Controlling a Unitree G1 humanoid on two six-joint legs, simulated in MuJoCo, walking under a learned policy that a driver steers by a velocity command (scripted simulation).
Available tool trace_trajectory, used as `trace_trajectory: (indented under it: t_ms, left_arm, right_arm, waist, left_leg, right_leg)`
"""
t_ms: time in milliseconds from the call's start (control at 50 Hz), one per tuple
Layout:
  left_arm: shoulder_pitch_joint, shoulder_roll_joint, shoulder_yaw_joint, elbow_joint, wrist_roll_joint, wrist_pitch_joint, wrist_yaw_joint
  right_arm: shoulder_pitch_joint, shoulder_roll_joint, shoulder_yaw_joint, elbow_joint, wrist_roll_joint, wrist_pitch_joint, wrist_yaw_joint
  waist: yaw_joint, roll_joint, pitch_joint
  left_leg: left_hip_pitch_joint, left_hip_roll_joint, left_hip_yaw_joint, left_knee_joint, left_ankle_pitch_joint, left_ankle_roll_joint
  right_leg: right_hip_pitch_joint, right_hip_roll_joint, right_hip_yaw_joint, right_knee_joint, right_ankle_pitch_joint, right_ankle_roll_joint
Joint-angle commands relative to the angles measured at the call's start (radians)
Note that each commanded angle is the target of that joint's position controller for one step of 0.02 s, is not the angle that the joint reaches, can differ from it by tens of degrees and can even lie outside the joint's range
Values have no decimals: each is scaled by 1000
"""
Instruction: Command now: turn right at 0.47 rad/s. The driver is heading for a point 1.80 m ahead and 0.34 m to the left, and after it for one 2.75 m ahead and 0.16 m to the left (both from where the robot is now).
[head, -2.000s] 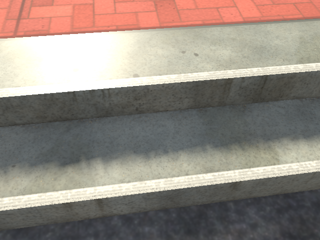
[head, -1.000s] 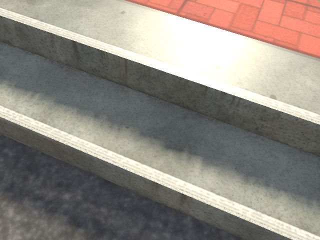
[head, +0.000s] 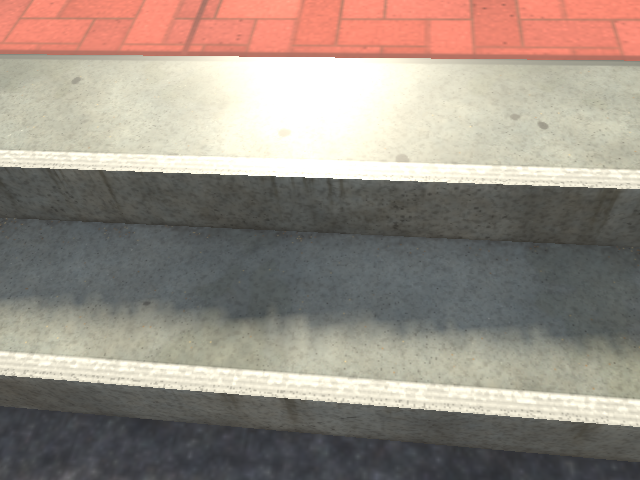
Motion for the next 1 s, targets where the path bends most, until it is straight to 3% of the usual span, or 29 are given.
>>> trace_trajectory:
  t_ms: [20, 100, 140, 180, 200, 240, 300, 320, 340, 360, 380, 400, 420, 480, 520, 560, 620, 640, 680, 700, 720, 740, 760, 780, 800, 840, 880, 940, 1000]
  left_arm:
    - [-71, 162, 44, -83, -5, -12, 25]
    - [-60, 78, 10, -51, 11, -18, 34]
    - [-60, 63, 2, -30, 24, -21, 30]
    - [-33, 89, 8, -7, 32, -23, 19]
    - [58, 94, 6, 27, 47, -3, 2]
    - [58, 135, 21, 37, 46, 12, -15]
    - [22, 129, 24, 41, 31, 10, -3]
    - [-1, 103, 19, 36, 29, 4, 5]
    - [-58, 55, 8, 9, 33, -5, 7]
    - [-135, 31, -2, -52, 32, -21, 6]
    - [-205, 95, 23, -79, -28, -75, 25]
    - [-188, 112, 28, -76, -43, -103, 20]
    - [-160, 104, 27, -52, -38, -117, 12]
    - [-182, 77, 24, -44, -4, -132, -5]
    - [-204, 26, 6, -47, -2, -134, -16]
    - [-239, 13, -3, -57, -7, -134, -21]
    - [-212, 80, 17, -64, -23, -128, -19]
    - [-150, 100, 26, -52, -22, -127, -16]
    - [1, 150, 55, -25, -17, -125, -2]
    - [160, 188, 67, -8, 3, -124, 8]
    - [231, 274, 74, 6, 40, -118, 5]
    - [201, 227, 68, 10, 36, -117, -3]
    - [143, 146, 48, -8, 22, -113, 1]
    - [102, 107, 36, -5, 18, -106, 5]
    - [73, 86, 29, 0, 21, -102, 9]
    - [58, 74, 24, 18, 27, -112, 17]
    - [69, 81, 29, 39, 20, -117, 18]
    - [99, 104, 38, 67, 15, -117, 23]
    - [86, 108, 34, 82, 7, -110, 19]
  right_arm:
    - [14, -81, -22, -51, 3, -12, -2]
    - [8, -24, 3, -29, 10, -10, 7]
    - [-7, -8, 13, -27, 11, -12, 17]
    - [-12, -30, 11, -29, 18, -14, 25]
    - [45, -19, 25, 16, -30, 18, 50]
    - [43, -37, 21, 5, -19, 24, 74]
    - [88, -15, 31, 29, -18, -9, 80]
    - [130, -17, 32, 49, -23, -24, 77]
    - [221, -51, 27, 74, -29, -40, 71]
    - [282, -175, -12, 95, -8, -45, 65]
    - [281, -177, -20, 85, 51, -75, 47]
    - [275, -140, -9, 88, 46, -97, 34]
    - [265, -115, -5, 83, 41, -109, 29]
    - [245, -70, 2, 67, 39, -94, 19]
    - [238, -76, -1, 53, 36, -79, 12]
    - [232, -113, -13, 36, 39, -70, 10]
    - [231, -146, -26, 17, 51, -70, 18]
    - [216, -147, -27, 10, 52, -70, 19]
    - [179, -101, -14, -16, 46, -78, 24]
    - [169, -36, 8, -41, 29, -80, 28]
    - [251, 91, 47, -87, 37, -91, 23]
    - [311, -24, 28, -69, 72, -91, 25]
    - [225, -93, 11, -66, 73, -82, 29]
    - [150, -99, 11, -78, 52, -76, 31]
    - [122, -87, 10, -81, 36, -75, 33]
    - [119, -48, 17, -81, 37, -65, 42]
    - [114, -15, 29, -89, 33, -52, 42]
    - [47, 6, 41, -116, 20, -50, 43]
    - [-24, 35, 61, -126, 21, -61, 64]
  waist:
    - [-27, -134, -163]
    - [-9, -145, -172]
    - [6, -173, -148]
    - [31, -186, -115]
    - [47, -168, -75]
    - [43, -207, -15]
    - [-7, -156, 11]
    - [-30, -118, 11]
    - [-72, -9, 1]
    - [-85, 201, 42]
    - [-98, 171, 88]
    - [-80, 136, 70]
    - [-63, 101, 47]
    - [-58, 57, 18]
    - [-55, 65, 12]
    - [-66, 91, 17]
    - [-45, 123, -11]
    - [-15, 137, -38]
    - [77, 103, -112]
    - [143, 16, -245]
    - [78, -333, -334]
    - [44, -327, -298]
    - [59, -207, -167]
    - [56, -130, -85]
    - [37, -103, -50]
    - [14, -129, -29]
    - [0, -117, -24]
    - [11, -96, -20]
    - [16, -81, 0]
  left_leg:
    - [-83, 3, -48, 51, 115, -14]
    - [26, 42, -44, -177, 187, -25]
    - [136, 57, -32, -316, 181, -21]
    - [202, 44, -2, -399, 147, -10]
    - [217, -20, 60, -434, 52, 20]
    - [206, -38, 72, -476, 17, 66]
    - [346, -54, 84, -678, 82, 143]
    - [441, -31, 25, -727, 74, 175]
    - [552, 92, -167, -824, -18, 226]
    - [573, 265, -528, -944, -102, 323]
    - [570, 347, -664, -979, -18, 417]
    - [629, 344, -639, -970, 34, 417]
    - [674, 298, -564, -957, 54, 384]
    - [666, 191, -380, -953, 254, 317]
    - [552, 131, -287, -939, 362, 295]
    - [425, 102, -247, -918, 385, 276]
    - [358, 135, -313, -873, 382, 243]
    - [346, 146, -331, -836, 402, 229]
    - [300, 66, -289, -623, 554, 172]
    - [180, 1, -244, -349, 422, 134]
    - [-100, -142, -174, -20, -160, 85]
    - [-215, -55, -184, 160, -133, 75]
    - [-258, -2, -150, 214, -37, 74]
    - [-245, 35, -113, 194, 43, 76]
    - [-208, 56, -110, 170, 107, 75]
    - [-145, 71, -97, 158, 179, 69]
    - [-162, 66, -85, 138, 182, 45]
    - [-178, 65, -87, 2, 261, 22]
    - [-83, 60, -56, -254, 378, 38]
  right_leg:
    - [189, -239, 278, -193, 434, -159]
    - [192, -209, 197, -208, 331, -138]
    - [140, -200, 173, -232, 221, -136]
    - [107, -206, 190, -274, 6, -149]
    - [109, -198, 202, -311, -65, -135]
    - [117, -219, 243, -333, -253, -128]
    - [76, -216, 216, -286, -348, -101]
    - [18, -193, 182, -226, -318, -81]
    - [-95, -129, 91, -43, -232, -46]
    - [-276, 37, -85, 139, -208, 15]
    - [-387, 27, -5, 294, -303, 39]
    - [-459, -9, 43, 394, -294, 45]
    - [-488, -33, 57, 424, -235, 47]
    - [-457, -46, 15, 319, -41, 80]
    - [-331, -17, -24, 210, 48, 107]
    - [-184, 9, -44, 85, 107, 119]
    - [-26, 10, -13, -1, 163, 110]
    - [58, 10, -9, -6, 167, 99]
    - [270, -1, -17, -89, 153, 55]
    - [513, -137, 109, -89, 93, -1]
    - [705, -425, 594, -226, 50, -152]
    - [629, -479, 787, -299, -237, -213]
    - [519, -441, 642, -310, -312, -192]
    - [404, -382, 468, -310, -203, -162]
    - [316, -331, 367, -325, -90, -137]
    - [219, -288, 211, -360, 98, -124]
    - [200, -303, 130, -361, 260, -144]
    - [206, -314, 61, -380, 305, -159]
    - [178, -284, -7, -387, 336, -140]
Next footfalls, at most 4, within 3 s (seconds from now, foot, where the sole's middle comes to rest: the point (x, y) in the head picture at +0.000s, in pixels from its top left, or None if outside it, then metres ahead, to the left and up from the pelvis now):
0.32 left None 0.03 0.11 -0.77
0.70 right None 0.31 -0.10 -0.77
1.16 left None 0.40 0.21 -0.77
1.66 right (348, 335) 0.67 0.02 -0.59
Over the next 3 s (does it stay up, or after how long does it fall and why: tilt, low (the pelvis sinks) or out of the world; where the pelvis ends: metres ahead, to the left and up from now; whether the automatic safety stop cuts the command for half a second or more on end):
stays up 1.35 0.09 0.36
